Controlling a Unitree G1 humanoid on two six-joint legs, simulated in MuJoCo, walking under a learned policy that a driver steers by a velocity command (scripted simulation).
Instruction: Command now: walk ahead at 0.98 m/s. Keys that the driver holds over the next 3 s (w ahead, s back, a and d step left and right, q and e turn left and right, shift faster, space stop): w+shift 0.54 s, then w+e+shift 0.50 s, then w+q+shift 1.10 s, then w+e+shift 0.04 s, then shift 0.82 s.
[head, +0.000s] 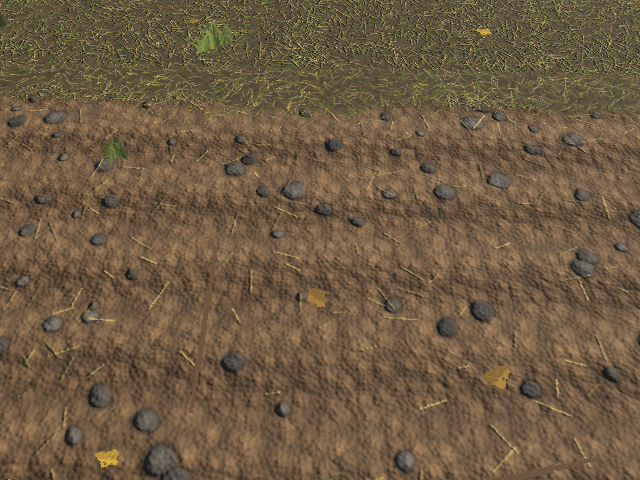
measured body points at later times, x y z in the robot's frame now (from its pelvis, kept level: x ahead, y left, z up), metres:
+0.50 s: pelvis +0.49 +0.04 +0.00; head +0.50 +0.04 +0.45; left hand +0.61 +0.30 -0.11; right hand +0.48 -0.24 -0.13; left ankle +0.49 +0.10 -0.73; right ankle +0.45 -0.10 -0.63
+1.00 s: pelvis +0.99 -0.04 +0.00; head +1.01 -0.04 +0.45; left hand +1.03 +0.25 -0.13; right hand +1.12 -0.32 -0.08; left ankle +1.09 +0.13 -0.65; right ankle +0.94 -0.04 -0.73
